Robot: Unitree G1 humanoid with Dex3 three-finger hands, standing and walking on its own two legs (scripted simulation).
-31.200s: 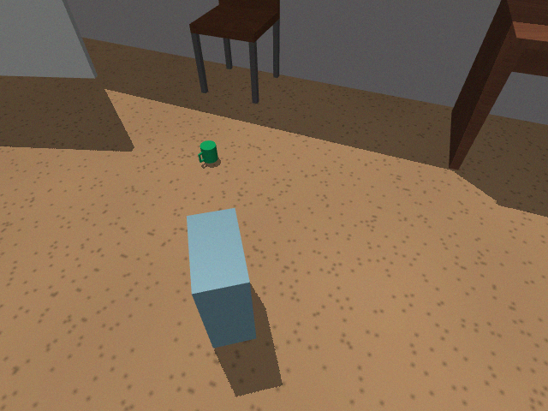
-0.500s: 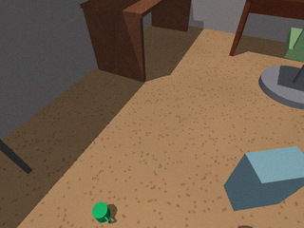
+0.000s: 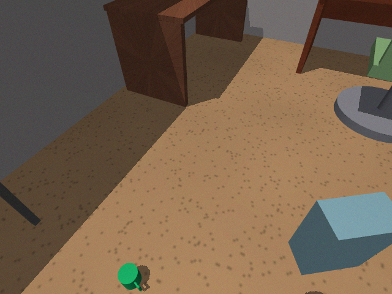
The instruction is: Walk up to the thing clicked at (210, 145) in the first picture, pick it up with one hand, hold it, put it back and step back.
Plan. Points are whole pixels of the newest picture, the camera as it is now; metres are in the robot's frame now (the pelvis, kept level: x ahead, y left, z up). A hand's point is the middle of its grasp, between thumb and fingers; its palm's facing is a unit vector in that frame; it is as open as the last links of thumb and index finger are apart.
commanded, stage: stand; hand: left
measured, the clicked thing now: (132, 279) +0.38 +0.31 -0.74
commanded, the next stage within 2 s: walk up in 0.72 s
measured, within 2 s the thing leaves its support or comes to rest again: neither
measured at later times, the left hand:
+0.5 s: hand out of the picture +0.08 +0.26 -0.15, palm faces -0.03 -0.93 -0.35, open 7.4 cm
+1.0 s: hand out of the picture +0.07 +0.29 -0.17, palm faces -0.03 -0.92 -0.39, open 7.4 cm
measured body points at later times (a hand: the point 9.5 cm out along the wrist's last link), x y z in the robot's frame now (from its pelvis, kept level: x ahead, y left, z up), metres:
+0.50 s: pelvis +0.00 +0.00 +0.00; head +0.01 +0.00 +0.45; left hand +0.08 +0.30 -0.13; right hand +0.07 -0.30 -0.14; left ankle -0.02 +0.14 -0.75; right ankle +0.02 -0.12 -0.75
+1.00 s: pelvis -0.05 +0.02 -0.02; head +0.01 +0.02 +0.42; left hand +0.07 +0.33 -0.14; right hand +0.04 -0.30 -0.14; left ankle -0.06 +0.14 -0.72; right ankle +0.02 -0.11 -0.75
